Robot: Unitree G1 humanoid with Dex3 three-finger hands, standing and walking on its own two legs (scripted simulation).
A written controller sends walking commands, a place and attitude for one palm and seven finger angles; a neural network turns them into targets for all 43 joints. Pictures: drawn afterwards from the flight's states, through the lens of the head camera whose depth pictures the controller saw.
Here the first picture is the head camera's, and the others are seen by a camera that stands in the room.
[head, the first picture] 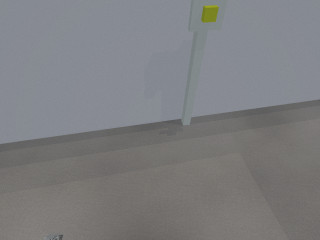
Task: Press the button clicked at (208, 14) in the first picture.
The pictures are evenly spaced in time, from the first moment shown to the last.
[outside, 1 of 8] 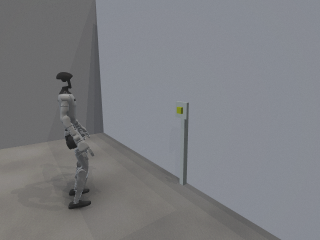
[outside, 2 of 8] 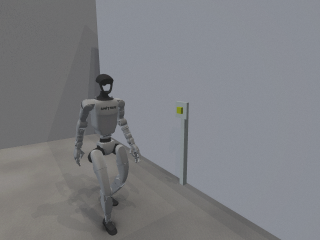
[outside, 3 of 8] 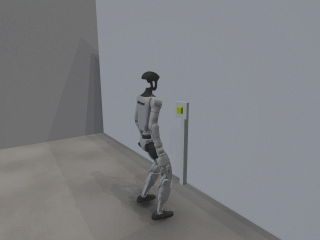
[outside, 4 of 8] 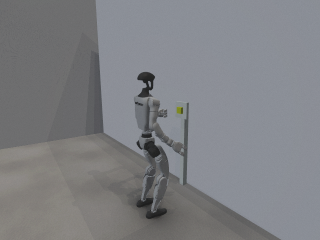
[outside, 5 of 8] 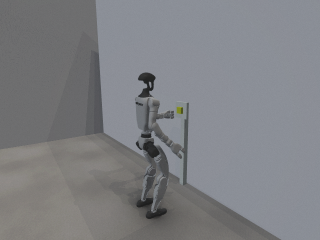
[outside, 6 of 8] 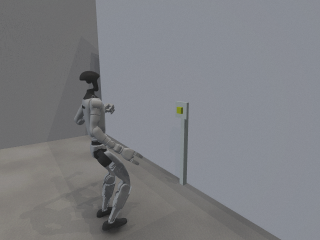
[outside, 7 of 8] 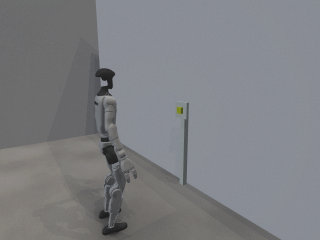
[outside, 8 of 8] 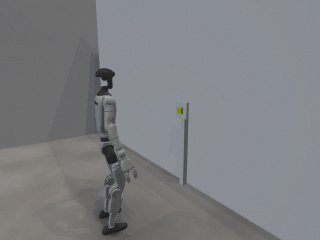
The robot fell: no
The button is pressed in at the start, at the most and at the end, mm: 0 14 0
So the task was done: yes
